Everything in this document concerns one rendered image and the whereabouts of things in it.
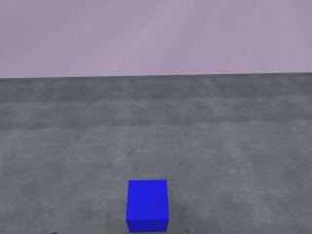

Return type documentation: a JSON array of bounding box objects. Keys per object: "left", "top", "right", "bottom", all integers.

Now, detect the carton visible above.
[{"left": 126, "top": 179, "right": 170, "bottom": 233}]

